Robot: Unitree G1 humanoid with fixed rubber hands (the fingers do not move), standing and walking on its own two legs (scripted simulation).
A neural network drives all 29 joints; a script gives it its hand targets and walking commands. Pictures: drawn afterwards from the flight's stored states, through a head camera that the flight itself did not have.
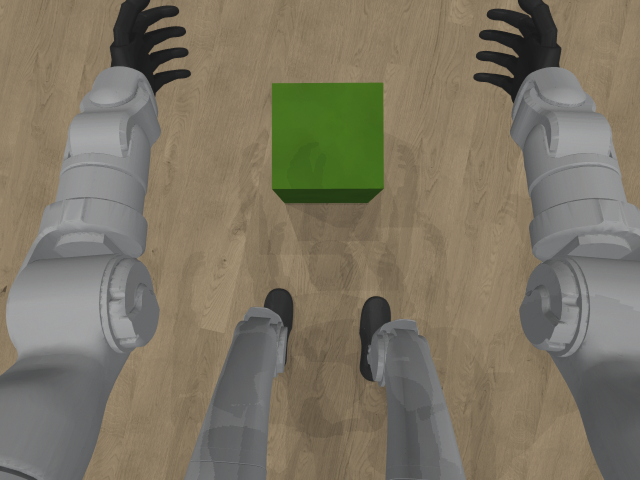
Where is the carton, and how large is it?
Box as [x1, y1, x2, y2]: [272, 83, 383, 202]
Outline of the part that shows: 272,83 272,189 284,202 367,202 383,188 382,83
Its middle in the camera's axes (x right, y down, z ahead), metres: +0.02 -0.19 +0.86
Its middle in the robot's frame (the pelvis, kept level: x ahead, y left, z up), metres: +0.56 +0.03 -0.53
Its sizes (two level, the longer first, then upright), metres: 0.210 0.200 0.250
